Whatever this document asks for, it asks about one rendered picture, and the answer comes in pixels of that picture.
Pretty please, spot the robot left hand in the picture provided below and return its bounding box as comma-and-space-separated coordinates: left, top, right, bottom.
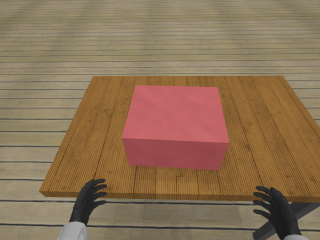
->
69, 178, 107, 226

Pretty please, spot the robot right hand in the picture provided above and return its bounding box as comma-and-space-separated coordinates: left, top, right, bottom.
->
253, 186, 302, 240

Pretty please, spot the table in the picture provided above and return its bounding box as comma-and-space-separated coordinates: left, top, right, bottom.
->
39, 76, 320, 240

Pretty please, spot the left robot forearm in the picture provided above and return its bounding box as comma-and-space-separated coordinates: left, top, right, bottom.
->
56, 221, 88, 240

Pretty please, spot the carton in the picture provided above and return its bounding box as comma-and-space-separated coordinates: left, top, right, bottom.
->
122, 85, 230, 170

